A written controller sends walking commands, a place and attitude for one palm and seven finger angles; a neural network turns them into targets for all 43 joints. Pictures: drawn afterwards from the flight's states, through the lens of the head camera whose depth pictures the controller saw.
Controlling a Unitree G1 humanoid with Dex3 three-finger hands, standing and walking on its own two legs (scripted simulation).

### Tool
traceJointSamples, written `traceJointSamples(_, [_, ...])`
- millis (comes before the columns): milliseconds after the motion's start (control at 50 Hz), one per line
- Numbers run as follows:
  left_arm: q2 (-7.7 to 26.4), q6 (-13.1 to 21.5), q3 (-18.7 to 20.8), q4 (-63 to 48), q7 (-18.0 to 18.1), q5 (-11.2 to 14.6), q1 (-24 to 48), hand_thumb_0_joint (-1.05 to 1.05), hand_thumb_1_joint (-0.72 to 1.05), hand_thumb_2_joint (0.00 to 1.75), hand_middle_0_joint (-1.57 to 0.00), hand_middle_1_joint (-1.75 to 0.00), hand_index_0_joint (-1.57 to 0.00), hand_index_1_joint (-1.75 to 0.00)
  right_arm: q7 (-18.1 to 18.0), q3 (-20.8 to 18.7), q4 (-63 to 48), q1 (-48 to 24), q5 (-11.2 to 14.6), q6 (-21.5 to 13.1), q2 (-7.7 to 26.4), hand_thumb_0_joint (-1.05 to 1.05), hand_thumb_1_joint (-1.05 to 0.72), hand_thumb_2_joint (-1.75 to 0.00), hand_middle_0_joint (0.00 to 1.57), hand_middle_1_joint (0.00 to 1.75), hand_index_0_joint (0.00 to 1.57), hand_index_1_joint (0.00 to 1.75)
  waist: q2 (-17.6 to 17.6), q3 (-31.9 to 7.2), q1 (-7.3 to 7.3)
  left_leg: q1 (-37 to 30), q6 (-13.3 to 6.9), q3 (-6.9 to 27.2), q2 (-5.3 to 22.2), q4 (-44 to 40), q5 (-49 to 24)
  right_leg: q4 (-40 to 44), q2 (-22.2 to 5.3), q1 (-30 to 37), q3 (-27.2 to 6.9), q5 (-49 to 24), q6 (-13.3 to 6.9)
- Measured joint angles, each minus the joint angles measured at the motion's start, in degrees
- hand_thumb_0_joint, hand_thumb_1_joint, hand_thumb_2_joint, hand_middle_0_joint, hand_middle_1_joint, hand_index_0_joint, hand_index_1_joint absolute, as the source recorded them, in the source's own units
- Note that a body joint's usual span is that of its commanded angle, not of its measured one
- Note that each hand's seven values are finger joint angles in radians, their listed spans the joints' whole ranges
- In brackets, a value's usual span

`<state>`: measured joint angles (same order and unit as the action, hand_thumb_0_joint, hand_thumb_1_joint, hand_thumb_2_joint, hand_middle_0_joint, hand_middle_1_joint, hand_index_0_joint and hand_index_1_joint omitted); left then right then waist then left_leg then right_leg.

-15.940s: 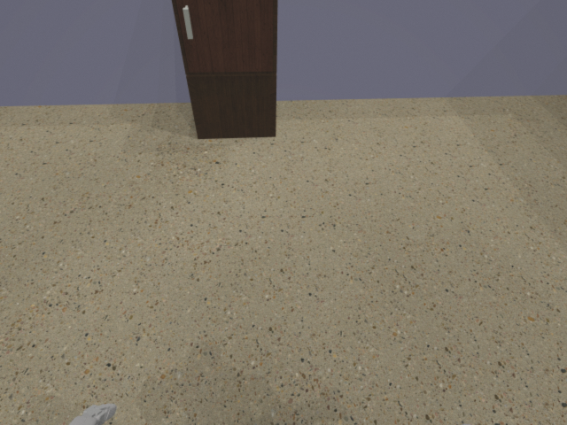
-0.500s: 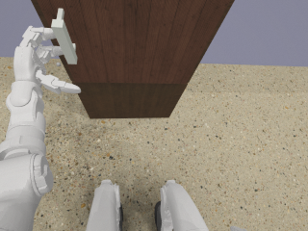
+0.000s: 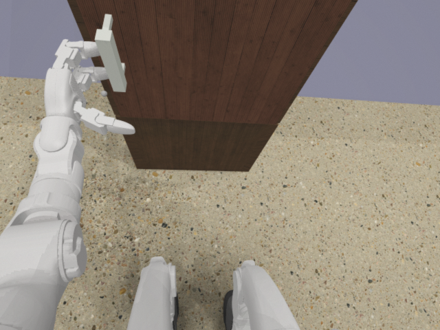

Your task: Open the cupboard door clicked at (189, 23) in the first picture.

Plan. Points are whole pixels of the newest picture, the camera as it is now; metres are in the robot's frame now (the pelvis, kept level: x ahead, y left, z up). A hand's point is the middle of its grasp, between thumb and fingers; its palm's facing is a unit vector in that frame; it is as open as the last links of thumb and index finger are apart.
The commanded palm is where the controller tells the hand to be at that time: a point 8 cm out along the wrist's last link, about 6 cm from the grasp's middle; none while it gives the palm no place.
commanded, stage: slide the fingers in behind the handle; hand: left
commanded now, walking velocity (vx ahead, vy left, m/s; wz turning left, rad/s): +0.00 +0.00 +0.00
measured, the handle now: (114, 55) +0.58 +0.18 +0.05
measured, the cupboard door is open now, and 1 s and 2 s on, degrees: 0 0 0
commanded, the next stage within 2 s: move the hooked fingers beside the handle in 0.16 s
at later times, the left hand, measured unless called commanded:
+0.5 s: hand (103, 92) +0.51 +0.19 +0.04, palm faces +0.03 -1.00 -0.02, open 14.1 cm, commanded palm +0.50 +0.20 +0.04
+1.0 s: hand (102, 92) +0.51 +0.20 +0.04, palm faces +0.01 -1.00 -0.03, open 14.1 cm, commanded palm +0.49 +0.22 +0.04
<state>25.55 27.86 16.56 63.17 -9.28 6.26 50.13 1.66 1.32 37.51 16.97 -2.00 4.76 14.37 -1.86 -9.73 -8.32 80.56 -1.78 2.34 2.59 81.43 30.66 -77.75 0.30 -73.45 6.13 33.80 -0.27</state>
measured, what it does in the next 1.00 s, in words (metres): stands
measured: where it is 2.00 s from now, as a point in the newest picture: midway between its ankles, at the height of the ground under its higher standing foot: outside the picture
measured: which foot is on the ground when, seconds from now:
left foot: down 0.00-1.00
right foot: down 0.00-1.00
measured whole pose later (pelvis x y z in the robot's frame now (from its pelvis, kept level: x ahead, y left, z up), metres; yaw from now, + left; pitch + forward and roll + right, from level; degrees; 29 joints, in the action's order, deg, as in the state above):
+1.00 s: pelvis +0.00 +0.00 +0.00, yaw -1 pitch +29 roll -5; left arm 28.7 27.5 22.1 62.9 -14.2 5.4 48.4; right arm 1.1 2.4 35.8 17.0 -1.1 6.0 14.7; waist -2.4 -9.3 -9.4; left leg 80.1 -1.6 1.4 3.8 81.6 31.2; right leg -78.1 1.5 -73.9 4.9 33.7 -0.4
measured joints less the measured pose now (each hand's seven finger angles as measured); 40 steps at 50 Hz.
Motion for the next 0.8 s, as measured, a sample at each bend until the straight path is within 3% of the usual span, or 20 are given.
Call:
traceJointSamples(480, [0.0, 0.9, -0.2, 1.2, -0.2, -0.5, 0.9, -0.02, -0.50, 0.30, -0.28, -1.23, -0.26, -1.24, 0.2, 0.3, -0.2, -0.4, -0.2, 0.8, -0.2, 0.00, -0.91, -0.89, 0.20, 0.30, 0.20, 0.30, -0.1, 0.1, 0.16, 0.1, -0.2, -0.1, -0.2, 0.3, 0.3, -0.2, -0.2, -0.1, -0.2, 0.3, 0.3])
traceJointSamples(800, [2.4, 0.0, 3.3, 1.4, -3.0, -1.0, 0.7, -0.02, -0.50, 0.30, -0.30, -1.21, -0.27, -1.24, -0.3, 0.9, -1.1, -0.3, 0.4, 1.3, 0.2, 0.00, -0.91, -0.89, 0.20, 0.30, 0.20, 0.30, -0.2, 0.3, -0.81, 0.4, 0.0, -0.4, 0.6, 0.6, 0.4, -0.6, 0.6, -0.8, -0.6, 0.0, 0.0])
